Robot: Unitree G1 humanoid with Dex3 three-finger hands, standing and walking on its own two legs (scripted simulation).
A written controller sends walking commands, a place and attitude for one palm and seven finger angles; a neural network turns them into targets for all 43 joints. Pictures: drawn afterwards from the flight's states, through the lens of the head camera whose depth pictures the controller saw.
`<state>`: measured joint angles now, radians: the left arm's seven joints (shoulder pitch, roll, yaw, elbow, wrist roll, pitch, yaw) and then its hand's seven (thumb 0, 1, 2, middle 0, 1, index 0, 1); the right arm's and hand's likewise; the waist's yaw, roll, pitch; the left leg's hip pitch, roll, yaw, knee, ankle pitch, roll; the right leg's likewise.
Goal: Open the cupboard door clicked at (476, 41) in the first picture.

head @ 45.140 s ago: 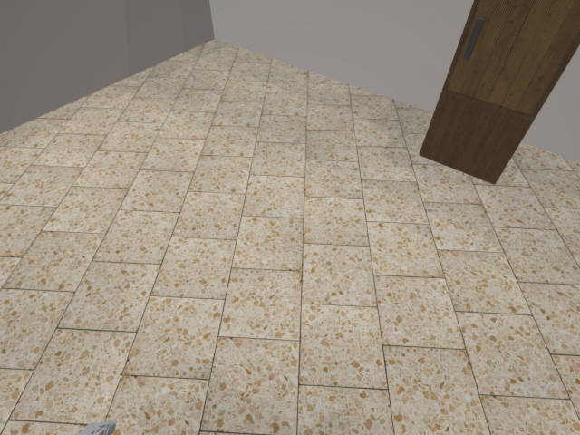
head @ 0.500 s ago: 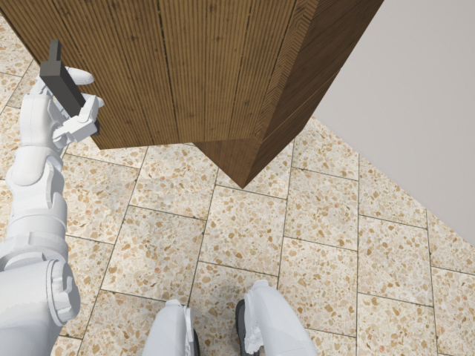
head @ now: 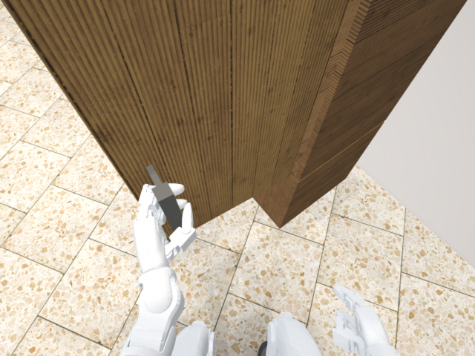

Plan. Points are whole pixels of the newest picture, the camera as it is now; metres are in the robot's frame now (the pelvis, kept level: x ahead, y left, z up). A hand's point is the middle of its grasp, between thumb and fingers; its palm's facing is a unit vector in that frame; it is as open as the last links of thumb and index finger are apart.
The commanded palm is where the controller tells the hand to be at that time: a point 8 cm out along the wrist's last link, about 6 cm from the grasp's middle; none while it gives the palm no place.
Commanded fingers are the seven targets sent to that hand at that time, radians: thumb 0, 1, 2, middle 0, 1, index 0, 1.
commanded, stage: pull the door open along its arc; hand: left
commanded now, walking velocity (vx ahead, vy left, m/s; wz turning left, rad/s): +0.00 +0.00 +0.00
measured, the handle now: (167, 202) +0.36 +0.14 +0.00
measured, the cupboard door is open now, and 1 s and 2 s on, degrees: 84 94 97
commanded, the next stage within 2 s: open thumb and fingers to let go in 0.12 s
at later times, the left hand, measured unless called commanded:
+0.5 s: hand (213, 252) +0.28 +0.06 +0.01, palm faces +0.37 -0.93 -0.04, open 7.8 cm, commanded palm +0.23 +0.10 +0.01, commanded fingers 0.00 -0.15 0.45 -0.32 -1.24 -0.32 -1.24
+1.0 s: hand (215, 253) +0.28 +0.05 +0.01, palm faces +0.34 -0.94 -0.02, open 15.0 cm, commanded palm +0.24 +0.10 +0.01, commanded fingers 0.00 -0.50 0.30 -0.15 -0.30 -0.15 -0.30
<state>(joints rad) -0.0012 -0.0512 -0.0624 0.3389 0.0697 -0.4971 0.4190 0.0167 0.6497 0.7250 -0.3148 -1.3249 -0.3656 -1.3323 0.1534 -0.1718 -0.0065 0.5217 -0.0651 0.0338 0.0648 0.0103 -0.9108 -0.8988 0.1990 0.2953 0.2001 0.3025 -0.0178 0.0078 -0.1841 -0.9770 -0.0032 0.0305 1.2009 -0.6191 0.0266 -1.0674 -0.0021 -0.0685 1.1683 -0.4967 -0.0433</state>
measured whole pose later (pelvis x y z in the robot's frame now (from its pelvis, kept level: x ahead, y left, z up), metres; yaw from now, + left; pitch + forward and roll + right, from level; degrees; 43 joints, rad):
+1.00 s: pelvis -0.03 -0.03 -0.01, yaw +3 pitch +20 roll +1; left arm -0.02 -0.09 -0.18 0.40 0.11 -0.52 0.54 -0.01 -0.49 0.31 -0.24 -0.78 -0.25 -0.77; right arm 0.17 -0.19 -0.01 0.60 -0.09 -0.09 0.02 0.01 -0.91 -0.90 0.20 0.30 0.20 0.30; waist -0.01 0.02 -0.18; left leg -1.02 -0.02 -0.01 1.25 -0.58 -0.01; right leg -1.10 -0.03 -0.11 1.23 -0.49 -0.09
